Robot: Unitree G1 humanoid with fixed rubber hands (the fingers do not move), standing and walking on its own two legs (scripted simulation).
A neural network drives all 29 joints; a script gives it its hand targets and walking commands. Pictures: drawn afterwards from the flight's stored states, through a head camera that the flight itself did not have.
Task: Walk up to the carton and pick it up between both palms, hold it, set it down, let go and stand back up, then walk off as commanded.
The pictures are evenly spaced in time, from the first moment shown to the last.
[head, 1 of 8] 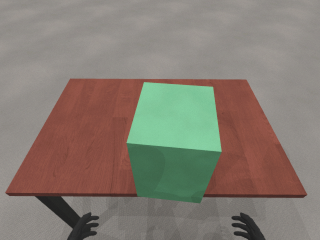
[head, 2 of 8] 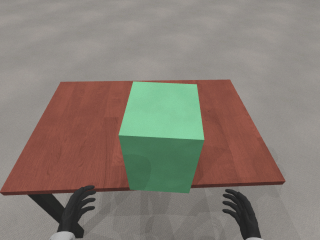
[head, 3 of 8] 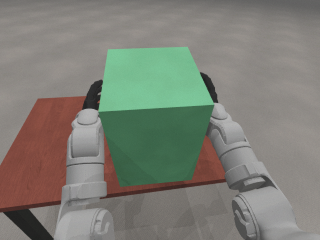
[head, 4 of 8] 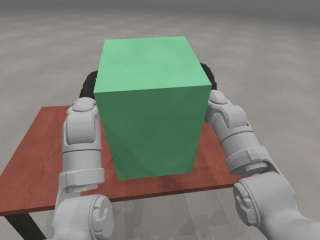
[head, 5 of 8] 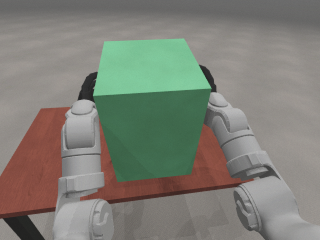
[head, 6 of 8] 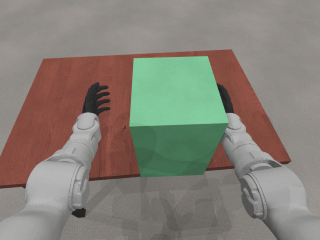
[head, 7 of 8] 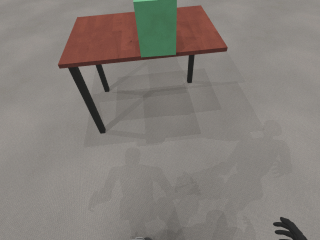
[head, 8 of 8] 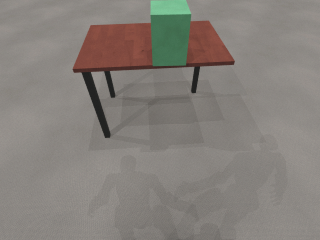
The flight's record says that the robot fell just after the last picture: no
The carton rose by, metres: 0.22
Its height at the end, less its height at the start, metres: +0.00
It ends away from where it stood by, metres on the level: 0.03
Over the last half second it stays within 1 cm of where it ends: yes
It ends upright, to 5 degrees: yes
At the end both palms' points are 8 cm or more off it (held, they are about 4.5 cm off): yes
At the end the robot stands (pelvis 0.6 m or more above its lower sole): yes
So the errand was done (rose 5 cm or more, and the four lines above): yes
